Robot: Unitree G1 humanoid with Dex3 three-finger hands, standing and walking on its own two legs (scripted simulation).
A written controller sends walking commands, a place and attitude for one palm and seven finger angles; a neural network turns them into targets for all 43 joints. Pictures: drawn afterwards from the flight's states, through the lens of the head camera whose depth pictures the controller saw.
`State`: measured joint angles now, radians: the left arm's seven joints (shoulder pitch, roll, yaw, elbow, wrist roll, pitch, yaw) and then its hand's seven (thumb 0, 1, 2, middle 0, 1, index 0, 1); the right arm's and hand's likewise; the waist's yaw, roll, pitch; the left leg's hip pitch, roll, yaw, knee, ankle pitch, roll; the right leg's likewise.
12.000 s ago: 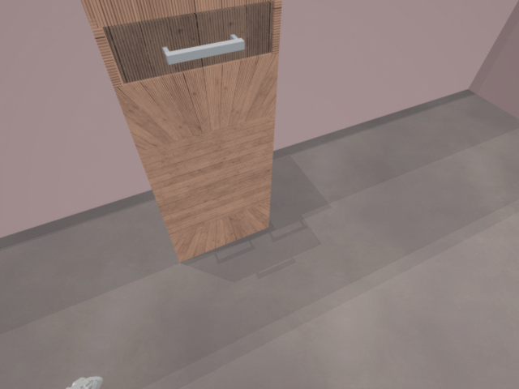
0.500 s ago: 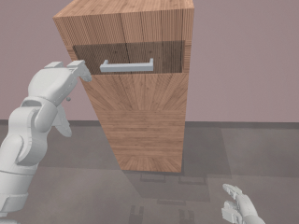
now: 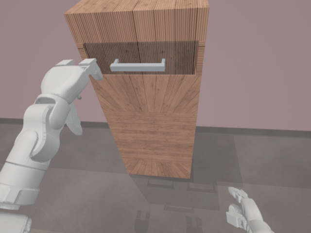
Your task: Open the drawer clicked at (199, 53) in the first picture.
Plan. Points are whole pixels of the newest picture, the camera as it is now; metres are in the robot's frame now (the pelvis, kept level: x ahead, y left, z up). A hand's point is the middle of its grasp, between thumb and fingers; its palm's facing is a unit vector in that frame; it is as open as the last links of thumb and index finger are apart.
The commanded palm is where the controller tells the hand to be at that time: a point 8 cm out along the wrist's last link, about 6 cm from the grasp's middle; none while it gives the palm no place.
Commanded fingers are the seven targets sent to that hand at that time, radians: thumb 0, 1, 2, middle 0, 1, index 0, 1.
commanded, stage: move the hooked fingers above the handle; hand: left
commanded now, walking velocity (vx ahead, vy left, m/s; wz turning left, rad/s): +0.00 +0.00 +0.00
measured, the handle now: (138, 64) +0.60 +0.15 +0.14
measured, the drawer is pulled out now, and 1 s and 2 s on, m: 0.00 0.00 0.00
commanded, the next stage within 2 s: none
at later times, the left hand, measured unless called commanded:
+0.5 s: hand (106, 80) +0.42 +0.19 +0.19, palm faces +0.11 -0.04 -0.99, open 13.8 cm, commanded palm +0.40 +0.20 +0.26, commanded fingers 0.00 -0.50 0.30 -0.30 -1.20 -0.30 -1.20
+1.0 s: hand (122, 69) +0.49 +0.17 +0.18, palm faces +0.05 -0.04 -1.00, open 13.8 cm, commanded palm +0.47 +0.18 +0.25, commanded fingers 0.00 -0.50 0.30 -0.30 -1.20 -0.30 -1.20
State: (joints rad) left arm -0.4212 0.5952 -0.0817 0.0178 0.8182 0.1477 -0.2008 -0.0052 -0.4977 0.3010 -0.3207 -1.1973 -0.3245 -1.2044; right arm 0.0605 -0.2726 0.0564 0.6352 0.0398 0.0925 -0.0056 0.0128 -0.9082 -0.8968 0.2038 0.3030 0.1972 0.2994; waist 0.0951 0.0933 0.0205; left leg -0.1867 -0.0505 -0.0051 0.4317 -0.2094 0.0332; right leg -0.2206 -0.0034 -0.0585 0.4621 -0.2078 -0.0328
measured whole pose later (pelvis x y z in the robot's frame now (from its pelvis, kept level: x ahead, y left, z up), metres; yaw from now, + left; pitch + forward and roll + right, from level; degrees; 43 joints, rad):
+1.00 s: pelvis +0.04 +0.00 +0.00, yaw -1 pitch +5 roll +1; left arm -0.84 0.48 -0.21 0.55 0.90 0.15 -0.12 -0.01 -0.49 0.30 -0.32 -1.20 -0.32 -1.20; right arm 0.16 -0.28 0.01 0.67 0.05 0.15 -0.02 0.01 -0.91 -0.90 0.20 0.30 0.20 0.30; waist 0.01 0.07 -0.04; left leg -0.26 -0.05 0.01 0.42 -0.25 0.03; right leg -0.30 0.00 -0.04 0.46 -0.25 -0.03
